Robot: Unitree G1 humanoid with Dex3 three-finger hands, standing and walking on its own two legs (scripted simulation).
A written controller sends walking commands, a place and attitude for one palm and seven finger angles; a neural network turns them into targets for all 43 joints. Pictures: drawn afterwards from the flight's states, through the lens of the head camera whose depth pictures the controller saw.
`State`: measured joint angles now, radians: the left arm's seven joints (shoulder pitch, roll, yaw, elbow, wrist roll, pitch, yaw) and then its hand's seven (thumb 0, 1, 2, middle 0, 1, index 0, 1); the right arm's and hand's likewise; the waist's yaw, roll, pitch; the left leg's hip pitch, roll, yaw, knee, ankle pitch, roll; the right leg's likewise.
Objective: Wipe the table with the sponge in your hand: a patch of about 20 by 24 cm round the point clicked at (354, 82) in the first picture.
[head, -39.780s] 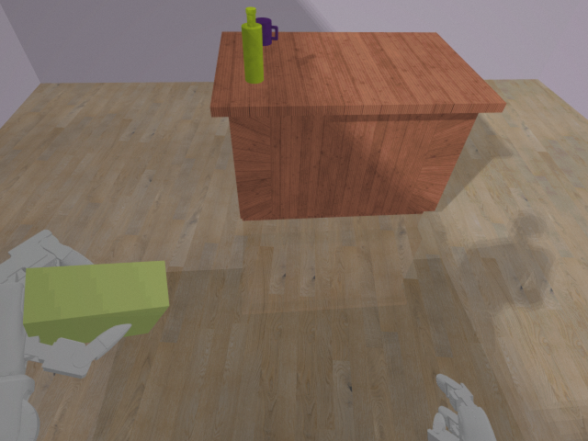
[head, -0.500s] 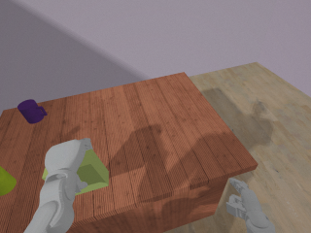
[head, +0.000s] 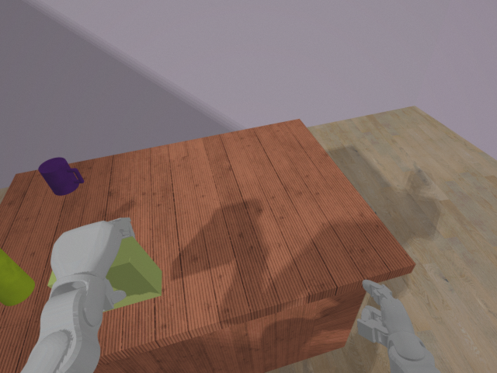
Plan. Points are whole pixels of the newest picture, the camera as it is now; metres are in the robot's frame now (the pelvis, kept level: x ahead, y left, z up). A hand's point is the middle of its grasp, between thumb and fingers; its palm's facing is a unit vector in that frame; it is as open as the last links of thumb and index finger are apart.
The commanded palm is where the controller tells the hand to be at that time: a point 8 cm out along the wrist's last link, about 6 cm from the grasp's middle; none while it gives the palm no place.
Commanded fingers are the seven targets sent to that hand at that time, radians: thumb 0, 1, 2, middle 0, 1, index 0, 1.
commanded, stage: bring the sponge back beside the body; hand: left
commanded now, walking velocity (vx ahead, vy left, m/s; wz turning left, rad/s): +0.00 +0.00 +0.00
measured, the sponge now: (116, 282) +0.21 +0.27 +0.05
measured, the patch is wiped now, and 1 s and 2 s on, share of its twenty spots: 1.00 1.00 1.00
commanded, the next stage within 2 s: step back with the hand held close in 0.96 s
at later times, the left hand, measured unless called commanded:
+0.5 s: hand (81, 276) +0.18 +0.29 +0.11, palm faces +0.11 -0.12 -0.99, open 9.0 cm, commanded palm +0.15 +0.28 +0.17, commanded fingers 0.00 0.10 1.30 -1.20 -1.60 -1.20 -1.60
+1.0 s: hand (84, 283) +0.17 +0.28 +0.11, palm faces +0.10 -0.14 -0.99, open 9.0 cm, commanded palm +0.14 +0.28 +0.18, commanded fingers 0.00 0.10 1.30 -1.20 -1.60 -1.20 -1.60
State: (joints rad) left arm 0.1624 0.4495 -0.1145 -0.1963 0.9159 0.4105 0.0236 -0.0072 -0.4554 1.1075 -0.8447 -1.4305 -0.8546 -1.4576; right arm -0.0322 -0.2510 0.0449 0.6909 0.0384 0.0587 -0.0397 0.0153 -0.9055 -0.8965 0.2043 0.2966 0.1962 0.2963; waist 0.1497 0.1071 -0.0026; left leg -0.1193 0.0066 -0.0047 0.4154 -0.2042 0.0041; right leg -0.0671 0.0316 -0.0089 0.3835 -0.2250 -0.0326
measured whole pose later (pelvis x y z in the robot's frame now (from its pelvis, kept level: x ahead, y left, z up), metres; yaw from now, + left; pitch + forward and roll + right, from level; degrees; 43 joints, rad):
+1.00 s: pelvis -0.01 +0.00 +0.00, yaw +0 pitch -6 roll -1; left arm 0.28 0.49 -0.04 -0.36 0.87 0.43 -0.02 -0.01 -0.45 1.10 -0.84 -1.43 -0.85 -1.46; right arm -0.02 -0.26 0.06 0.68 0.04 0.03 -0.05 0.02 -0.90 -0.90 0.21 0.30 0.20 0.30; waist 0.15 0.12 0.01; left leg -0.12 0.01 -0.01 0.43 -0.19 0.00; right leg -0.07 0.04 -0.01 0.40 -0.22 -0.03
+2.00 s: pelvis -0.08 +0.02 -0.02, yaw +1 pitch +2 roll -1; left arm 0.48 0.43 0.39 -0.57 -0.05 -0.12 0.14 -0.01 -0.46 1.10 -0.85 -1.43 -0.85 -1.46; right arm 0.16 -0.21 0.01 0.56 -0.01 -0.06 -0.07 0.01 -0.90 -0.90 0.21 0.30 0.20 0.30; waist 0.02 -0.05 -0.02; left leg -0.44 -0.01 -0.02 0.67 -0.27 0.02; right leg -0.46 0.01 0.00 0.71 -0.33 0.01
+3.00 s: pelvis -0.44 -0.02 -0.04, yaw -3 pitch -2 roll +1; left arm 0.42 0.42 0.37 -0.51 -0.03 -0.11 0.12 -0.01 -0.46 1.10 -0.85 -1.43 -0.86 -1.46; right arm 0.25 -0.20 0.02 0.61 0.03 -0.14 -0.05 0.02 -0.90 -0.90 0.21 0.30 0.20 0.30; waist -0.01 -0.10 -0.08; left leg -0.36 0.00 0.08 0.81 -0.44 0.04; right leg -0.68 -0.04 -0.03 1.15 -0.40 0.00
